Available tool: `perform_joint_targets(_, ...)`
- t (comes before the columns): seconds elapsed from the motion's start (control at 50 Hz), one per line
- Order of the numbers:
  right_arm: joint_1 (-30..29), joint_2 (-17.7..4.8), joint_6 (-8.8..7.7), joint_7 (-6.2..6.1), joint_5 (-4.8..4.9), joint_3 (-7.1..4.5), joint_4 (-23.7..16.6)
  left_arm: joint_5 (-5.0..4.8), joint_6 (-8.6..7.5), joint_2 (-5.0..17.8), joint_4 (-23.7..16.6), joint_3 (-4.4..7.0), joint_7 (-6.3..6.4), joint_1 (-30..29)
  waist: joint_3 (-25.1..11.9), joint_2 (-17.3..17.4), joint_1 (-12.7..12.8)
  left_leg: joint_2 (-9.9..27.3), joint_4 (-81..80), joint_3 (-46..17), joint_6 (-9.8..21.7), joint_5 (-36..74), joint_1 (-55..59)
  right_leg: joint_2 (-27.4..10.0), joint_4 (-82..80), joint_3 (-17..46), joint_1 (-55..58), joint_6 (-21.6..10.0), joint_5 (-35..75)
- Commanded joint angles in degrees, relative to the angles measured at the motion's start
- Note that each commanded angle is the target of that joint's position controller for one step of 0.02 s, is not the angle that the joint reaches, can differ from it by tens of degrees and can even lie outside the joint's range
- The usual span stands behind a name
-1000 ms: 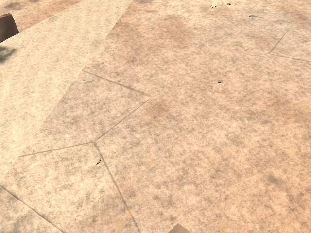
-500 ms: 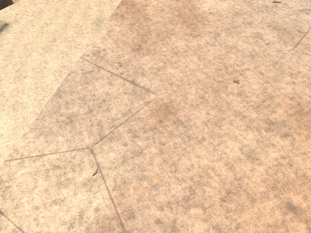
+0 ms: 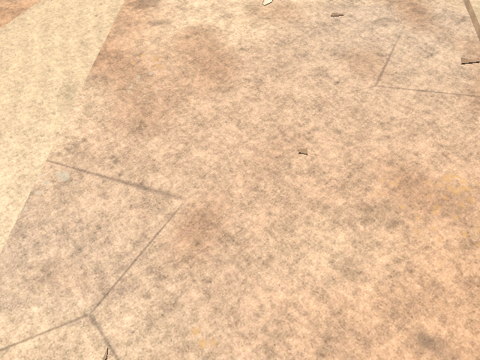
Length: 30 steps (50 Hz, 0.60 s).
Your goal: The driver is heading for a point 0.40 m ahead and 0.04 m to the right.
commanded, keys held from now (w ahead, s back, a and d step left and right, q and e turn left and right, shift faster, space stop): e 0.24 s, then no key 0.76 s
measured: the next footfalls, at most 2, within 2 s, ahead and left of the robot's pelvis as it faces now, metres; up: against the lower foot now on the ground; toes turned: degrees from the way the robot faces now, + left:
left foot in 0.50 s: +0.07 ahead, +0.11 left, +0.00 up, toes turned -13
right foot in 0.78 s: -0.01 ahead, -0.09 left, +0.00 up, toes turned -10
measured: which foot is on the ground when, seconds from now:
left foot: down 0.00-0.02, up 0.04-0.48, down 0.50-1.00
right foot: down 0.00-0.50, up 0.52-0.76, down 0.78-1.00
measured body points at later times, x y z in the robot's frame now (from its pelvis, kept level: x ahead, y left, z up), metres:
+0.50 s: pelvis +0.01 +0.02 +0.01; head +0.04 +0.02 +0.46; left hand +0.16 +0.26 -0.13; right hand +0.06 -0.26 -0.11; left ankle +0.03 +0.12 -0.73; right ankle +0.03 -0.08 -0.73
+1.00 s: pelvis +0.00 +0.03 +0.02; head +0.01 +0.02 +0.47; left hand +0.10 +0.26 -0.13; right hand +0.00 -0.23 -0.13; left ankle +0.03 +0.12 -0.73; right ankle -0.05 -0.08 -0.73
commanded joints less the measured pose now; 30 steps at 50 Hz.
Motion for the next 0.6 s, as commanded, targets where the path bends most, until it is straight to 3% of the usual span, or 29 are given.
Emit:
perform_joint_targets(0.02,5.01,-7.73,0.41,-0.08,0.15,-2.22,-3.03,0.51,-1.85,11.30,-2.05,3.15,0.93,8.88,-8.58,-9.49,2.86,10.63,19.59,-4.03,-0.60,26.68,-4.95,-9.55,-12.48,15.64,12.91,-5.49,25.25)
perform_joint_targets(0.04,1.85,-3.74,1.11,-0.06,1.19,-1.28,-6.51,-0.29,-1.31,16.68,-2.55,4.83,1.09,10.78,-9.56,-18.58,4.51,-2.86,32.19,-4.79,-4.08,-16.88,-20.71,-23.62,-15.59,34.64,17.68,-17.37,48.70)
perform_joint_targets(0.06,-0.68,-5.48,2.14,-0.04,0.02,-1.59,-6.48,-1.57,-0.75,14.85,-1.09,4.67,1.01,13.63,-10.17,-7.39,4.72,-0.07,38.44,-13.88,-4.56,-17.39,-21.00,-22.06,-15.06,30.64,17.12,-18.94,45.21)
perform_joint_targets(0.1,-2.40,-4.74,1.94,0.26,0.76,-1.60,-7.00,-1.04,0.37,11.34,-2.84,3.80,1.60,5.89,-3.09,-3.13,1.65,1.69,36.79,-15.99,-5.22,-8.06,-23.82,-15.06,-17.05,22.90,10.64,-14.24,32.88)
perform_joint_targets(0.14,-1.61,-6.35,1.94,0.55,-0.51,-2.12,-7.08,-1.13,0.65,9.55,-4.72,3.29,1.84,1.55,-3.95,-4.82,-0.02,1.63,34.09,-15.85,-5.86,-2.66,-22.56,-10.57,-17.15,19.40,9.95,-11.30,32.22)
perform_joint_targets(0.18,-0.73,-5.63,2.58,0.87,-0.35,-2.09,-7.49,-1.00,0.13,10.76,-4.90,3.62,1.32,2.95,-6.89,-3.56,-0.09,0.82,32.85,-15.88,-6.51,-1.50,-21.21,-9.85,-16.38,19.03,10.97,-11.02,34.64)
perform_joint_targets(0.24,-2.90,-5.17,3.32,0.71,0.15,-1.86,-9.30,-0.72,-0.10,12.79,-4.79,4.25,1.06,5.00,-6.96,-5.06,0.92,0.78,27.18,-16.46,-7.25,-1.61,-21.63,-9.18,-17.00,21.28,11.41,-10.46,27.26)
perform_joint_targets(0.34,-4.67,-5.19,3.49,0.61,0.48,-1.45,-10.63,0.11,0.27,12.51,-5.22,3.98,0.88,5.48,-6.89,-7.66,2.36,0.61,18.99,-16.16,-6.49,-2.02,-17.05,-9.07,-18.45,23.10,9.25,-9.79,16.77)
perform_joint_targets(0.44,-1.98,-5.12,2.71,0.27,1.11,-1.13,-10.51,0.28,0.80,12.57,-5.06,3.51,0.69,3.42,-6.52,-8.40,1.65,-1.12,6.59,-14.88,-4.18,-2.45,-7.47,-9.34,-16.37,25.15,6.82,-7.97,18.35)
perform_joint_targets(0.48,1.91,-4.00,1.92,0.06,0.89,-0.73,-9.25,-0.54,1.18,11.79,-4.80,2.96,1.02,2.27,-5.80,-6.34,-0.88,-1.24,-9.65,-14.43,-2.85,6.81,1.47,-7.29,-13.41,24.31,3.06,-4.40,16.04)
perform_joint_targets(0.5,1.37,-6.53,1.23,-0.21,-0.07,-0.96,-9.68,-0.73,1.00,9.32,-4.95,2.20,1.09,3.86,-5.40,-0.19,0.42,5.77,-16.70,-22.72,-1.63,6.49,4.48,-3.96,-9.53,22.03,-0.37,-0.92,8.78)
perform_joint_targets(0.52,-1.37,-10.30,0.74,-0.15,-0.64,-1.13,-11.43,-1.28,0.74,5.52,-5.20,1.18,1.10,6.62,-6.25,9.82,2.83,18.66,-20.71,-37.26,1.97,11.80,6.96,3.91,-2.00,14.28,-5.80,1.89,-4.49)
perform_joint_targets(0.54,-3.44,-10.90,0.57,0.38,-0.56,-1.15,-11.25,-0.71,1.04,9.55,-4.94,2.27,1.43,3.58,-3.47,11.09,1.04,22.04,-19.05,-38.19,8.08,18.89,-4.71,5.67,4.19,10.77,-1.07,2.58,-13.48)
perform_joint_targets(0.56,-5.06,-7.76,0.15,0.76,-0.39,-0.31,-11.40,-0.83,1.27,10.38,-4.22,2.57,1.26,3.51,-2.45,7.17,2.13,18.89,-19.24,-35.04,8.86,19.89,-6.04,4.58,8.59,12.30,1.12,2.81,-11.54)
perform_joint_targets(0.6,-7.70,-6.27,-0.14,0.79,0.02,0.30,-11.25,-0.87,1.41,9.52,-2.29,2.58,0.88,4.99,-1.67,7.11,3.53,12.59,-17.39,-27.12,5.90,22.87,-4.52,4.31,10.73,11.26,1.53,3.87,-7.31)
